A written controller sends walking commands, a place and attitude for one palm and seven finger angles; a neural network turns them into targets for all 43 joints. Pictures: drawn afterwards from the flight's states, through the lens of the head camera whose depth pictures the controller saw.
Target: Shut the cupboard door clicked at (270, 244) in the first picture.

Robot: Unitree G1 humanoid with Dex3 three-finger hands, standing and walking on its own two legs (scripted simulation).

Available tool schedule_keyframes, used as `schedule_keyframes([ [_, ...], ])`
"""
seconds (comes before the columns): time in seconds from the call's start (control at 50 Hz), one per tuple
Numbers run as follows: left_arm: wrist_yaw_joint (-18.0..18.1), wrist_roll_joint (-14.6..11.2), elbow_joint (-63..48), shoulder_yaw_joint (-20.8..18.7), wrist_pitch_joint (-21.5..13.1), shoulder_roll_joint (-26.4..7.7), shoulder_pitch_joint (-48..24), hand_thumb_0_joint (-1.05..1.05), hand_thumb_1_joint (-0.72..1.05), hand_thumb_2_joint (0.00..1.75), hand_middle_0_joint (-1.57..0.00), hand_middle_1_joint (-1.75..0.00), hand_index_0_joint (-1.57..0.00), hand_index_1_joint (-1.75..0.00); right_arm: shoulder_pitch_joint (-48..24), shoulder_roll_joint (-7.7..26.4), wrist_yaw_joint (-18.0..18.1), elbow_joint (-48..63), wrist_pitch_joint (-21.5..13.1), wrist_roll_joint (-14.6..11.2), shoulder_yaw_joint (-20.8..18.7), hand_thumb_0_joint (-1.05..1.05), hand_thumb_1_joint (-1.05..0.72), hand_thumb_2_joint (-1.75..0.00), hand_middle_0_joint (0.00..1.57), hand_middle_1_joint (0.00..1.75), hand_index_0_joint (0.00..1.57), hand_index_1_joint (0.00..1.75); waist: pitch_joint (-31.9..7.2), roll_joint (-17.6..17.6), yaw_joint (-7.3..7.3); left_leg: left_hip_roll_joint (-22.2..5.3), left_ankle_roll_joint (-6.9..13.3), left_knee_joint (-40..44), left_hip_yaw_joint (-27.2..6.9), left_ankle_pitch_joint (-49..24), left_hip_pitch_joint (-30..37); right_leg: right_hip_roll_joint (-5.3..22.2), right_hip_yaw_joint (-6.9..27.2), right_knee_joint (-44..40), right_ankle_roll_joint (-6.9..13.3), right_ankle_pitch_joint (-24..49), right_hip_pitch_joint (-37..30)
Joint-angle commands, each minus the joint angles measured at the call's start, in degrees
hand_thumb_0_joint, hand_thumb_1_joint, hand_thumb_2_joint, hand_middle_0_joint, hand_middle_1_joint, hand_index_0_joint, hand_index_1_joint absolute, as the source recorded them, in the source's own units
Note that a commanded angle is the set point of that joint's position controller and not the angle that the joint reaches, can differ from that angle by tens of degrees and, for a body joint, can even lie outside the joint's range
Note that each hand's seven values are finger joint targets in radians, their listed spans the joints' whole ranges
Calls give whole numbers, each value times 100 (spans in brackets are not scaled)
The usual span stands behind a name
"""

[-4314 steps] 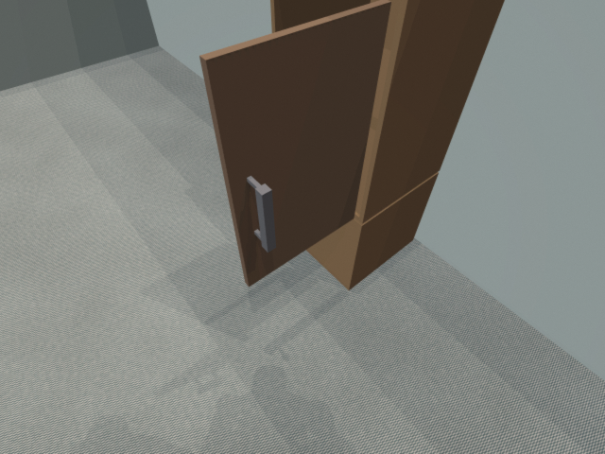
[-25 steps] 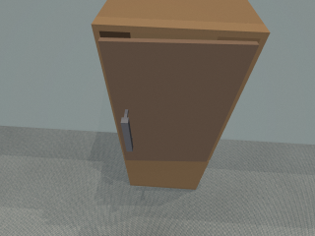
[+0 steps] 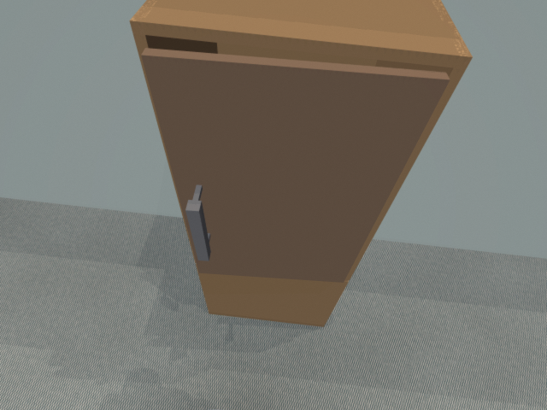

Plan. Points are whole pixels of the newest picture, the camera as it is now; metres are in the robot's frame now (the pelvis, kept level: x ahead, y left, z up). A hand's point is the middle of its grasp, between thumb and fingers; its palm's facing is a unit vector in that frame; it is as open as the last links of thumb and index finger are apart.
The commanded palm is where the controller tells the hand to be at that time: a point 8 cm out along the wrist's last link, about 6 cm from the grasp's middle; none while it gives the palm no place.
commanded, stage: come to a stop and stand still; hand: left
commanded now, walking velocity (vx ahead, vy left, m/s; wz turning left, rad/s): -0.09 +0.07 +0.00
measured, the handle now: (201, 224) +0.44 +0.18 -0.07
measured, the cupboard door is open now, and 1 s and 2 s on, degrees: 3 3 3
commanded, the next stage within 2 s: look again from close up in 0.80 s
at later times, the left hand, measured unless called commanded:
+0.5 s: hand out of the picture +0.02 +0.20 -0.16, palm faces -0.01 -0.97 -0.24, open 7.4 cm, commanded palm none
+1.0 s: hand out of the picture -0.01 +0.20 -0.17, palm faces -0.03 -0.98 -0.17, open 7.4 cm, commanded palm none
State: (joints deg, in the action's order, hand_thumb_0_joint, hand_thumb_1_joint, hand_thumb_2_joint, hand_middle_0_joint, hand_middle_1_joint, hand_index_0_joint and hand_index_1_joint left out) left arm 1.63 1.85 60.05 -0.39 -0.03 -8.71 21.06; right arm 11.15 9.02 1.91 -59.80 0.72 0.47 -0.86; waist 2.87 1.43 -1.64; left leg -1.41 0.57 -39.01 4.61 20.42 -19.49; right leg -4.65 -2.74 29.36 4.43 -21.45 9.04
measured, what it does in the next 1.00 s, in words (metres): steps on the spot: left foot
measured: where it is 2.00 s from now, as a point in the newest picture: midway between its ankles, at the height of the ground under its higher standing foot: outside the picture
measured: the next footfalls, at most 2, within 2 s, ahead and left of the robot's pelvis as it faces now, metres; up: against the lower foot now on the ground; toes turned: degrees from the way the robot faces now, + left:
left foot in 0.02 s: +0.04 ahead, +0.09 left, +0.00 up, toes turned +2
right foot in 1.66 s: +0.06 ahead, -0.06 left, +0.00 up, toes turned +1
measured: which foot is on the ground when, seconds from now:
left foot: up 0.00-0.00, down 0.02-1.00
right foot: down 0.00-1.00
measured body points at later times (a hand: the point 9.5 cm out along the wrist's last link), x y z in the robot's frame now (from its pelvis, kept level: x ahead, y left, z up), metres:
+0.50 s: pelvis -0.01 +0.01 +0.00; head -0.02 +0.01 +0.45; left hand +0.02 +0.25 -0.14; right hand +0.03 -0.22 -0.15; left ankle +0.00 +0.09 -0.73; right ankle -0.07 -0.08 -0.73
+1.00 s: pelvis -0.01 +0.03 +0.01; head +0.01 +0.04 +0.46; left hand -0.01 +0.25 -0.16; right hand +0.00 -0.20 -0.14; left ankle +0.00 +0.09 -0.73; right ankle -0.07 -0.08 -0.73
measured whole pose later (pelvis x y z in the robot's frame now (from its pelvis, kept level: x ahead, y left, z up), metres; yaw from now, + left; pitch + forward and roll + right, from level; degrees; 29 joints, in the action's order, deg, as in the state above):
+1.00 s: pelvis -0.01 +0.03 +0.01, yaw -1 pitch +0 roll +0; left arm 2.0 0.8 62.8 2.0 -0.1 -9.9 17.0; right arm 15.0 8.9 1.4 -63.8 -1.4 0.3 1.5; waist 1.9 1.9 -0.3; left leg 3.0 4.5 -26.0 5.2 13.3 -12.6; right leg -1.1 -0.4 26.0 1.4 -19.1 6.6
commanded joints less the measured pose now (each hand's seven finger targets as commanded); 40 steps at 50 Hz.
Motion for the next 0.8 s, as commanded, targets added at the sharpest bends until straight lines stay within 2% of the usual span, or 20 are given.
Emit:
schedule_keyframes([
  [0.0, 112, -125, -122, -90, -125, -489, 342, 0, 90, 90, -20, -30, -20, -30, 536, 631, 87, 48, -261, -18, -65, 0, -90, -90, 20, 30, 20, 30, -668, -538, 150, -1042, 554, 1211, -965, -4019, 1728, 843, 645, -105, -295, 2332, 395],
  [0.04, 154, -120, 29, -50, -81, -483, 283, 0, 90, 90, -20, -30, -20, -30, 237, 671, 143, 23, -250, -31, -33, 0, -90, -90, 20, 30, 20, 30, -407, -1169, 59, -1144, 758, 1359, -1155, -4591, 1489, 759, 506, -256, -423, 1221, 266],
  [0.1, 132, -102, 150, -33, -91, -530, 229, 0, 90, 90, -20, -30, -20, -30, 80, 526, 150, 28, -243, -35, -30, 0, -90, -90, 20, 30, 20, 30, -204, -468, 54, -782, 509, 1369, -841, -3771, 1399, 949, 689, -659, -359, 2116, 154],
  [0.12, 130, -108, 159, -27, -106, -531, 203, 0, 90, 90, -20, -30, -20, -30, 151, 533, 143, 11, -239, -28, -24, 0, -90, -90, 20, 30, 20, 30, -379, -325, 98, -711, 430, 1364, -783, -3480, 1497, 1014, 755, -708, -350, 2414, 95],
  [0.16, 122, -111, 163, -14, -122, -511, 134, 0, 90, 90, -20, -30, -20, -30, 166, 506, 117, -46, -233, -16, -24, 0, -90, -90, 20, 30, 20, 30, -448, -191, 120, -629, 335, 1484, -732, -2775, 1488, 1084, 815, -821, -309, 2444, 41],
  [0.22, 118, -95, 146, -5, -134, -509, 19, 0, 90, 90, -20, -30, -20, -30, 178, 501, 86, -102, -236, -2, -7, 0, -90, -90, 20, 30, 20, 30, -267, -24, 121, -578, 284, 1690, -725, -2280, 1294, 1112, 818, -903, -265, 2333, 3],
  [0.24, 359, 6, 134, -13, -272, -473, 407, 0, 90, 90, -20, -30, -20, -30, 0, 722, 36, 305, -264, -30, -48, 0, -90, -90, 20, 30, 20, 30, -84, -250, 118, -489, 117, 360, -436, -3070, 1207, 1310, 1136, -814, -668, 4595, 453],
  [0.26, 335, -37, -136, -58, -310, -764, 220, 0, 90, 90, -20, -30, -20, -30, 319, 427, -21, 398, -202, -3, -23, 0, -90, -90, 20, 30, 20, 30, -404, 172, 280, -271, 161, 455, -552, -1025, 580, 1511, 1293, -719, -530, 4419, -158],
  [0.28, 286, -49, -259, -12, -336, -691, 29, 0, 90, 90, -20, -30, -20, -30, 382, 393, -34, 467, -185, -2, -28, 0, -90, -90, 20, 30, 20, 30, -394, 291, 352, -188, 116, 605, -492, -404, 328, 1507, 1259, -588, -268, 4231, -227],
  [0.3, 258, -62, -337, -27, -384, -701, 29, 0, 90, 90, -20, -30, -20, -30, 381, 330, -64, 477, -204, 26, -4, 0, -90, -90, 20, 30, 20, 30, -551, 40, 293, -69, 92, 697, -384, -596, 402, 1478, 1160, -374, -129, 5063, -459],
  [0.34, 226, -116, -442, -22, -365, -730, -19, 0, 90, 90, -20, -30, -20, -30, 462, 404, -52, 534, -219, 16, -5, 0, -90, -90, 20, 30, 20, 30, -547, 256, 319, -137, 184, 887, -534, -1052, 575, 1314, 1031, -250, -7, 4490, -342],
  [0.36, 213, -122, -501, 1, -317, -707, -92, 0, 90, 90, -20, -30, -20, -30, 463, 457, -48, 550, -226, 15, 2, 0, -90, -90, 20, 30, 20, 30, -449, 86, 307, -203, 211, 1009, -614, -1397, 702, 1209, 944, -263, 0, 3786, -131],
  [0.4, 186, -120, -562, 11, -222, -663, -174, 0, 90, 90, -20, -30, -20, -30, 409, 494, -42, 523, -224, 33, 9, 0, -90, -90, 20, 30, 20, 30, 84, -321, 224, -341, 293, 1271, -801, -1581, 582, 1004, 845, -443, -25, 2196, 274],
  [0.42, 170, -127, -558, 29, -178, -716, -168, 0, 90, 90, -20, -30, -20, -30, 412, 549, -50, 518, -207, 41, 35, 0, -90, -90, 20, 30, 20, 30, 196, -314, 185, -371, 325, 1402, -914, -1364, 518, 913, 848, -523, -38, 1485, 339],
  [0.44, 157, -126, -554, 34, -148, -719, -171, 0, 90, 90, -20, -30, -20, -30, 412, 595, -60, 522, -196, 43, 43, 0, -90, -90, 20, 30, 20, 30, 311, -105, 167, -380, 347, 1532, -998, -990, 384, 857, 844, -640, -48, 845, 385],
  [0.48, 123, -120, -553, 54, -107, -738, -216, 0, 90, 90, -20, -30, -20, -30, 435, 701, -85, 502, -175, 69, 41, 0, -90, -90, 20, 30, 20, 30, 585, -111, 166, -359, 341, 1793, -1076, -185, 212, 825, 905, -823, -14, -157, 648],
  [0.58, 83, -124, -507, 45, -83, -802, -250, 0, 90, 90, -20, -30, -20, -30, 598, 790, -85, 367, -216, 75, 71, 0, -90, -90, 20, 30, 20, 30, 214, -116, 145, -456, 398, 2100, -1275, 8, 290, 799, 804, -661, -37, -23, 387],
  [0.6, 89, -112, -488, 45, -100, -783, -211, 0, 90, 90, -20, -30, -20, -30, 570, 756, -78, 332, -240, 67, 72, 0, -90, -90, 20, 30, 20, 30, 184, -129, 96, -448, 425, 2045, -1254, -269, 260, 826, 779, -660, -43, 235, 261],
  [0.72, 82, -139, -258, 70, -123, -789, -179, 0, 90, 90, -20, -30, -20, -30, 681, 756, -40, 83, -316, 25, 118, 0, -90, -90, 20, 30, 20, 30, -146, -87, 101, -452, 408, 1849, -1069, -1306, 669, 928, 827, -674, -83, 863, 82],
  [0.78, 86, -148, -138, 90, -120, -756, -169, 0, 90, 90, -20, -30, -20, -30, 718, 728, -23, -43, -317, 13, 117, 0, -90, -90, 20, 30, 20, 30, -126, -72, 137, -454, 378, 1807, -999, -1514, 859, 948, 843, -714, -106, 974, 170],
])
